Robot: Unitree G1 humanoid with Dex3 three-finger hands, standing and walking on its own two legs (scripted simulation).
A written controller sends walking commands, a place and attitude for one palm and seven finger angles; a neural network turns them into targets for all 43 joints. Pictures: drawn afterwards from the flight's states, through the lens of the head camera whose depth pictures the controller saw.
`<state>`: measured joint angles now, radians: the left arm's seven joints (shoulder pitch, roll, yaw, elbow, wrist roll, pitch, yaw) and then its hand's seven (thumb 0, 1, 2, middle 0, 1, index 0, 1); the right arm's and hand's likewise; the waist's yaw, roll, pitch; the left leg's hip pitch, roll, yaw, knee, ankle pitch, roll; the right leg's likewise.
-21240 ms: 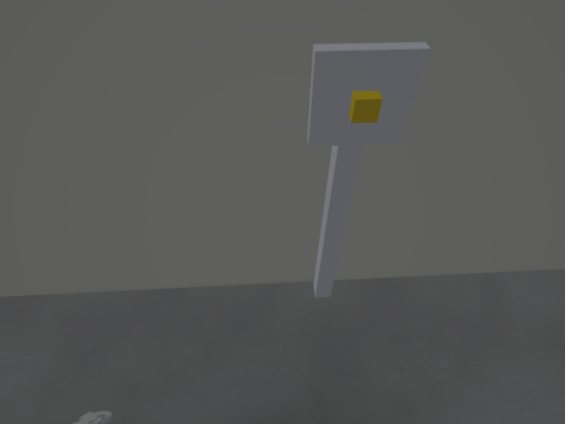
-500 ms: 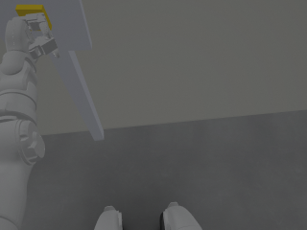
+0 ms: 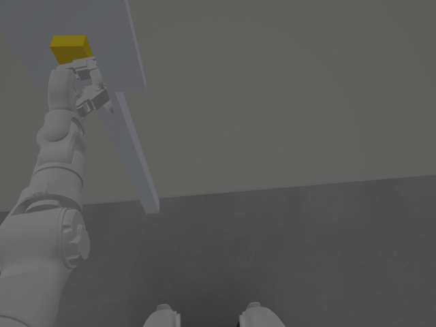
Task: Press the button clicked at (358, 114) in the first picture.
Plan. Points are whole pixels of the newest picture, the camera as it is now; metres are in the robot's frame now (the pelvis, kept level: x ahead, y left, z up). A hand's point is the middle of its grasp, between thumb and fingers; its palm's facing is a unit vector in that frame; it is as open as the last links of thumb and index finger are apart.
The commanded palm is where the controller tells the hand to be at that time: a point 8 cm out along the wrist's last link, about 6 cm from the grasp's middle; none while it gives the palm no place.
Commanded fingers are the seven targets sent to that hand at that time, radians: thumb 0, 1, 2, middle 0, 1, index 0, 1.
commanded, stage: pull the fist back off the button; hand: left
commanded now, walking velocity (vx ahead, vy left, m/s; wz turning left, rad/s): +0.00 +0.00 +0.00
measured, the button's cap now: (74, 53) +0.57 +0.23 +0.15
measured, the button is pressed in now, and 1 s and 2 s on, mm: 0 0 0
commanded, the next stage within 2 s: draw the hand back to the body in 0.50 s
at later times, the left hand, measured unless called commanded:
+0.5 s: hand (102, 126) +0.43 +0.17 +0.12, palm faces +0.07 -1.00 -0.02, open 3.1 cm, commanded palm +0.41 +0.21 +0.12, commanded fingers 0.00 0.90 0.90 -1.30 -1.50 -1.30 -1.50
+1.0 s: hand (68, 157) +0.35 +0.19 +0.16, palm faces +0.08 -1.00 -0.03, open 3.1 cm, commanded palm +0.31 +0.23 +0.16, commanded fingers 0.00 0.90 0.90 -1.30 -1.50 -1.30 -1.50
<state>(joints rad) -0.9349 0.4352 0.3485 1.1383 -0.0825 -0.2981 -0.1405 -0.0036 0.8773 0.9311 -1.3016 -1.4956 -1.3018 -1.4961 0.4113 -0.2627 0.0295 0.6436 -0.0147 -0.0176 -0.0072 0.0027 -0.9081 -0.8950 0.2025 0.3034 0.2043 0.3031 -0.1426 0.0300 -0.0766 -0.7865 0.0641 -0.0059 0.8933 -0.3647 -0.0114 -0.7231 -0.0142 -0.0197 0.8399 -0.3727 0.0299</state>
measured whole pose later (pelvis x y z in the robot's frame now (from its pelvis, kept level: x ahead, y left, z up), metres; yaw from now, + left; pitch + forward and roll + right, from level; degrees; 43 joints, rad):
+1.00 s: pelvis +0.02 -0.02 +0.03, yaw +1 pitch +2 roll +0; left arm -0.18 0.27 0.25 0.31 -0.26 -0.13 -0.21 0.02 0.90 0.90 -1.30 -1.50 -1.30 -1.50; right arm 0.28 -0.26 0.03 0.60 0.05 -0.05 -0.07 0.01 -0.91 -0.90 0.20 0.30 0.20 0.30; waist 0.01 0.06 -0.05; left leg -0.39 0.05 0.01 0.68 -0.32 -0.03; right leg -0.35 -0.02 -0.02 0.68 -0.36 0.01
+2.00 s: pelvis +0.04 -0.01 +0.05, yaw +1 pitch -6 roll +0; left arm 0.51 0.30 0.29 -0.46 -0.04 -0.09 0.10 0.02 0.89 0.89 -1.31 -1.49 -1.30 -1.50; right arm 0.19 -0.22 0.03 0.63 -0.03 -0.11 -0.10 0.01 -0.91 -0.90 0.20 0.30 0.20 0.30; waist 0.09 0.06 0.03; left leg -0.08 0.04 0.02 0.43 -0.24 -0.02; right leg -0.03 -0.03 -0.01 0.39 -0.26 0.03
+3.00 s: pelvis -0.08 +0.02 +0.03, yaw +0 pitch -2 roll -1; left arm 0.57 0.35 0.36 -0.59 -0.01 -0.27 0.17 0.02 0.89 0.89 -1.31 -1.49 -1.30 -1.50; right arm 0.22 -0.22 0.00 0.58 -0.02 -0.09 -0.09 0.01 -0.91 -0.90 0.20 0.30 0.21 0.30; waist 0.01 0.01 0.05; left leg -0.47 0.01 0.02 0.67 -0.28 0.02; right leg -0.40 -0.04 0.03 0.58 -0.17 0.05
